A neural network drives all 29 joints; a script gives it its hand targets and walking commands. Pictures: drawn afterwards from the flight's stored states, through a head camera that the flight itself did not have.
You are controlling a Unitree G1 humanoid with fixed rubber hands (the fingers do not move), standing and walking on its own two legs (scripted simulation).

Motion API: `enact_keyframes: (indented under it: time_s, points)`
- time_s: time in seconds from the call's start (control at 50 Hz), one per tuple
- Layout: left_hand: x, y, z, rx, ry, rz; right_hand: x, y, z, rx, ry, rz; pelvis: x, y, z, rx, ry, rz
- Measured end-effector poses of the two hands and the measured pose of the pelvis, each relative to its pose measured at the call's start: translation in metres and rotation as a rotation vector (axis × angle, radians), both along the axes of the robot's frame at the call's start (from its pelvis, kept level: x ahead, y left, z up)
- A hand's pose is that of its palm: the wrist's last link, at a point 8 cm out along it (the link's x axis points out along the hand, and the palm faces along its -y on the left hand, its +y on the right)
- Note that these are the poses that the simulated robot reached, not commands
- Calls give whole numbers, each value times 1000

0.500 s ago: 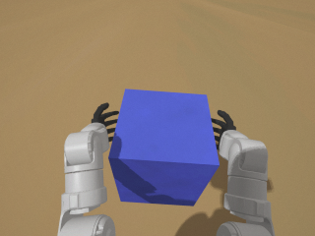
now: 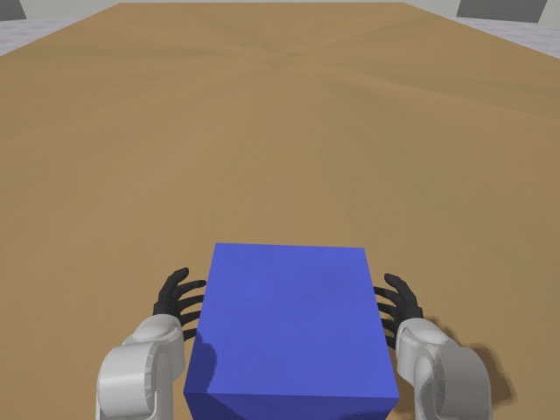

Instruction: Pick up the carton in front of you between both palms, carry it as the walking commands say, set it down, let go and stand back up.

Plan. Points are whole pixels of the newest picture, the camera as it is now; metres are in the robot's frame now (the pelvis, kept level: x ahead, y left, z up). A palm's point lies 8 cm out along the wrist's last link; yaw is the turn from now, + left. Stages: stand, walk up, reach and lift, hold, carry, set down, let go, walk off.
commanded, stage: carry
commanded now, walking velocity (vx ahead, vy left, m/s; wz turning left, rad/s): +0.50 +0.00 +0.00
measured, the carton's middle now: (285, 356) +0.25 +0.01 +0.02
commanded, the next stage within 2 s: none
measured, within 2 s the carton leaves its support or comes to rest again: neither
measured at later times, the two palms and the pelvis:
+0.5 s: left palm (219, 196) +0.52 +0.13 +0.10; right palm (370, 191) +0.56 -0.17 +0.10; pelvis +0.30 -0.05 +0.01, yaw +4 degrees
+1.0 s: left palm (230, 118) +0.87 +0.15 +0.12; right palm (342, 121) +0.86 -0.15 +0.11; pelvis +0.62 +0.00 +0.01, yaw +1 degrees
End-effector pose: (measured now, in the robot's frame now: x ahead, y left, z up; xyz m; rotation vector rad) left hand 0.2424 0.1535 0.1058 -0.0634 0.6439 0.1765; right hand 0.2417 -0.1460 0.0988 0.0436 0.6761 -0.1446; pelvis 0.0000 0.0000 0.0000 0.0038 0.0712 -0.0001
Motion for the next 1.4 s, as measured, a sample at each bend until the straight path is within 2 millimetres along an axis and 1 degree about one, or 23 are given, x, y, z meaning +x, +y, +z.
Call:
enact_keyframes:
  time_s: [0.08, 0.14, 0.22, 0.3, 0.34, 0.4, 0.44, 0.5, 0.58, 0.62, 0.66, 0.72, 0.8, 0.88, 0.96, 1.04, 1.1, 1.14, 1.16, 1.2, 1.26, 1.32, 1.4]
  points:
    - [47, -11, 4, 4, 27, -47, 33, -10, 4, 3, 28, -46, 44, -1, 10, -10, 2, 2]
    - [83, -17, 10, 6, 0, -53, 69, -17, 10, 7, 0, -54, 81, -6, 11, -12, -2, 4]
    - [137, -27, 14, 11, -50, -32, 129, -27, 13, 14, -50, -34, 137, -20, 4, -6, -14, 11]
    - [193, -37, 1, 22, -69, 6, 199, -38, -1, 21, -69, 7, 195, -39, -16, -8, -27, 40]
    - [213, -37, -8, 27, -16, 29, 227, -37, -10, 21, -16, 33, 216, -44, -14, -10, -19, 56]
    - [235, -31, -15, 18, 60, 72, 259, -30, -16, 28, 60, 63, 245, -48, -2, -4, -7, 73]
    - [251, -27, -12, 17, 70, 92, 281, -26, -14, 21, 69, 88, 265, -48, 5, 0, 0, 77]
    - [282, -21, -3, 13, 41, 106, 316, -20, -4, 15, 40, 103, 298, -46, 12, 7, 7, 77]
    - [334, -13, 10, 8, -25, 95, 364, -12, 11, 10, -25, 92, 349, -36, 12, 1, 7, 75]
    - [364, -7, 12, 4, -47, 82, 390, -7, 14, 4, -48, 81, 377, -27, 9, -3, 3, 73]
    - [395, 0, 10, 0, -63, 68, 417, 0, 13, -1, -63, 67, 408, -17, 2, -9, -6, 66]
    - [443, 10, -2, -19, -60, 50, 458, 10, 5, -19, -60, 49, 450, -3, -9, 5, -12, 38]
    - [496, 8, -11, -17, 29, -2, 495, 8, -5, -17, 29, -3, 492, 7, 0, -1, -1, 9]
    - [546, 3, -6, -11, 47, -44, 533, 2, -2, -11, 47, -45, 537, 11, 11, -14, 8, 8]
    - [597, -1, 5, -13, -6, -45, 584, -1, 10, -4, -6, -51, 587, 8, 14, -18, 12, 11]
    - [651, -6, 9, -7, -51, -20, 646, -6, 14, 1, -51, -25, 646, -3, 8, -16, 6, 14]
    - [694, -13, 1, 6, -54, 6, 698, -13, 3, 11, -53, 2, 696, -16, -5, -12, -8, 28]
    - [724, -18, -9, 15, -47, 27, 735, -18, -10, 17, -47, 24, 728, -25, -16, -13, -18, 50]
    - [737, -20, -15, 21, -25, 35, 751, -20, -16, 21, -25, 33, 741, -29, -17, -18, -17, 54]
    - [758, -20, -23, 21, 35, 54, 777, -20, -25, 22, 35, 51, 762, -34, -12, -16, -12, 67]
    - [785, -18, -25, 18, 87, 84, 812, -17, -27, 17, 86, 82, 794, -38, 0, -7, -1, 83]
    - [817, -16, -19, 16, 83, 101, 848, -15, -22, 14, 82, 100, 829, -39, 9, 4, 7, 80]
    - [869, -13, -6, 12, 35, 93, 896, -13, -9, 11, 34, 91, 881, -34, 14, 12, 11, 74]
